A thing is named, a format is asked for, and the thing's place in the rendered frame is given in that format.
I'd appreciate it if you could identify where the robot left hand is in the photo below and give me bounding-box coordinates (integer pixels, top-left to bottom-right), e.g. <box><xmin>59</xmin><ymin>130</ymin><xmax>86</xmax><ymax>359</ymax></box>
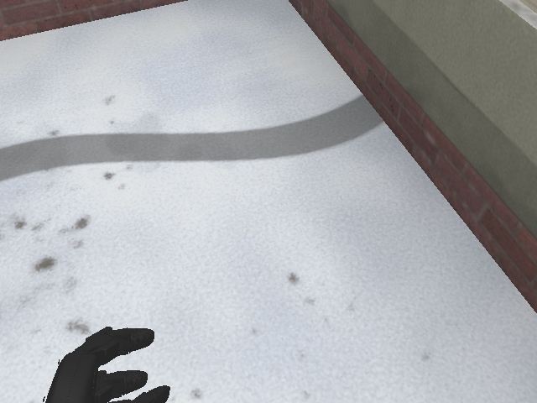
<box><xmin>43</xmin><ymin>327</ymin><xmax>170</xmax><ymax>403</ymax></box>

